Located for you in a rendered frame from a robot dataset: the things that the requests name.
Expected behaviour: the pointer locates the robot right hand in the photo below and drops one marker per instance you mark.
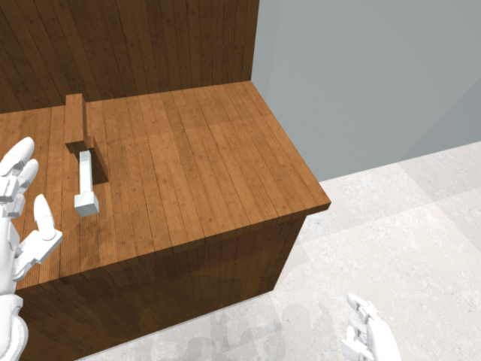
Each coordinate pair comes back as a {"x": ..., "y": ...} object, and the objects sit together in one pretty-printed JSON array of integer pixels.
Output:
[{"x": 376, "y": 342}]

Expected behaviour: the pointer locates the counter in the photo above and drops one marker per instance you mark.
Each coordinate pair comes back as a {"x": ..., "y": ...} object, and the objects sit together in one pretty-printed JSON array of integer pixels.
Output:
[{"x": 201, "y": 193}]

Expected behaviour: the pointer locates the robot left forearm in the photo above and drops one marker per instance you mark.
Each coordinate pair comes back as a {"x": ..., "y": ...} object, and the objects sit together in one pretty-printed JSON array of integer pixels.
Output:
[{"x": 13, "y": 329}]

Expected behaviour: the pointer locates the robot left hand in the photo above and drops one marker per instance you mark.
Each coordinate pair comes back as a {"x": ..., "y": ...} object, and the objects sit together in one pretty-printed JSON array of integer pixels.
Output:
[{"x": 16, "y": 174}]

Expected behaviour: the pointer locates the tap lever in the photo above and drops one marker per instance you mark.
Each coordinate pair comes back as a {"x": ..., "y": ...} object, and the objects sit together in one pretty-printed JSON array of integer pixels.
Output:
[{"x": 86, "y": 203}]

